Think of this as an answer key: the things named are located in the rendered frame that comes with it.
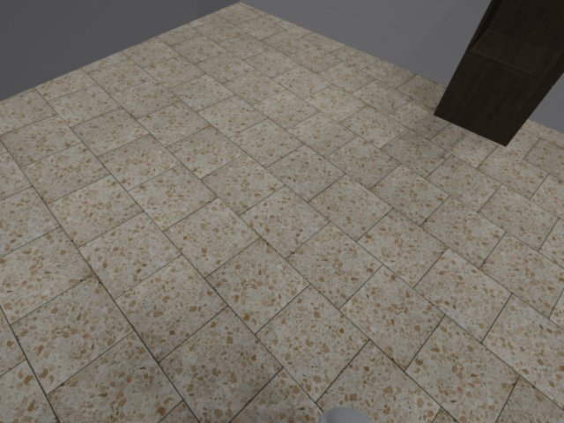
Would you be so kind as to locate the cupboard door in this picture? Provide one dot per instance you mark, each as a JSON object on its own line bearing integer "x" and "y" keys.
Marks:
{"x": 547, "y": 76}

